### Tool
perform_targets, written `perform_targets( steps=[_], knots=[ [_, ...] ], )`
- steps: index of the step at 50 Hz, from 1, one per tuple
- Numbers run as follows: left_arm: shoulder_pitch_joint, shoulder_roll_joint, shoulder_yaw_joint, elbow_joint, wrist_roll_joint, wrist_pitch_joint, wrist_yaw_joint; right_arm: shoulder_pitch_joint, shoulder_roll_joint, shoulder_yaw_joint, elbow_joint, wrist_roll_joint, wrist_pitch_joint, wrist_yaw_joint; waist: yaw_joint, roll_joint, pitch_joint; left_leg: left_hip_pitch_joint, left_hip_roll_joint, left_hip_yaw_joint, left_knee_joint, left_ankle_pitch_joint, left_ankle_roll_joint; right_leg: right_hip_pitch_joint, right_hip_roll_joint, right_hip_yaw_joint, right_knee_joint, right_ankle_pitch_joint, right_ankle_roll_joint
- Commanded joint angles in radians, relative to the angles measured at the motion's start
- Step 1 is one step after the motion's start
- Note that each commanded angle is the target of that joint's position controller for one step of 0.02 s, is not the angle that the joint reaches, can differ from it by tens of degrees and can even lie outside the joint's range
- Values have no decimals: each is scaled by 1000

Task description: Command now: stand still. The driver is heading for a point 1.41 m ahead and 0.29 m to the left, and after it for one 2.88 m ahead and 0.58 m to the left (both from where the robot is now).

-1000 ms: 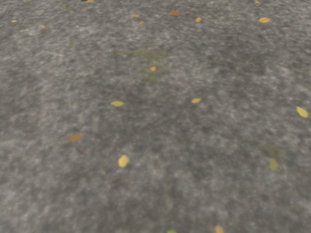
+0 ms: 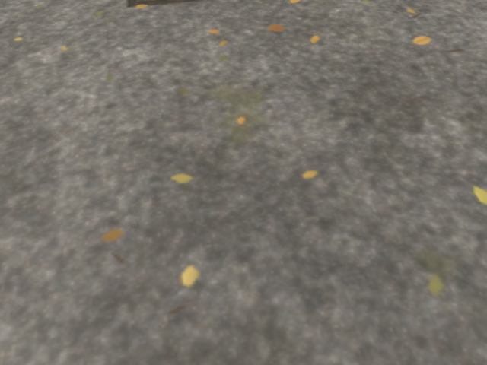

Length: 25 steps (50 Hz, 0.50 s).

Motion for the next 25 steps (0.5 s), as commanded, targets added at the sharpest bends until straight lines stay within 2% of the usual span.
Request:
perform_targets(
  steps=[1,25],
  knots=[
    [81,80,12,-3,1,-4,3,37,-94,-15,-16,-1,-3,-5,2,6,-3,47,29,-25,-51,341,36,-63,-27,23,-68,281,-7],
    [135,47,6,11,2,-19,3,71,-71,-5,15,-3,2,-10,-2,-1,33,9,22,-24,-85,181,25,-131,-32,35,-114,123,-17]
  ],
)
Keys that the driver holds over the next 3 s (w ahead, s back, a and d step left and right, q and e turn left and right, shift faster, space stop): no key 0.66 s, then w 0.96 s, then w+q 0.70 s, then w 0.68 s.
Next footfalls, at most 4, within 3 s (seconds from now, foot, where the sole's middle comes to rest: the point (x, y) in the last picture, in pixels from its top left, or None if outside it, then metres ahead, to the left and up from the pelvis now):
0.98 left None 0.09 0.15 -0.77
1.48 right None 0.47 -0.08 -0.77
2.06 left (193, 273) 0.77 0.19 -0.77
2.58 right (225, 189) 1.11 0.10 -0.77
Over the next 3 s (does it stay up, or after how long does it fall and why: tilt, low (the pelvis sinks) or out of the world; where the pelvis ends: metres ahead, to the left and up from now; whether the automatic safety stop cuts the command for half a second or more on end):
stays up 1.11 0.21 0.01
